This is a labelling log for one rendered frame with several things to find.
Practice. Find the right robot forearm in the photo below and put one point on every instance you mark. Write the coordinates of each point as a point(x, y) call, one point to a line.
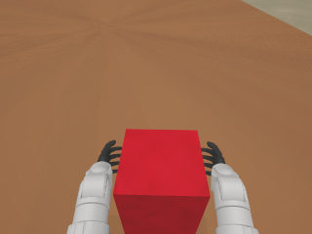
point(231, 203)

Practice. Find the carton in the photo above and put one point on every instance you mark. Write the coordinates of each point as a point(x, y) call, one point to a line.
point(161, 185)

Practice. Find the left robot hand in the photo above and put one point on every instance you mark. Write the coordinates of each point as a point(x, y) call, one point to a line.
point(106, 157)

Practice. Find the left robot forearm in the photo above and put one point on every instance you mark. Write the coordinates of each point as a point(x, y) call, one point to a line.
point(93, 201)

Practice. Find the right robot hand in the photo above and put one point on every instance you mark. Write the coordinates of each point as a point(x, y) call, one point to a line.
point(216, 158)

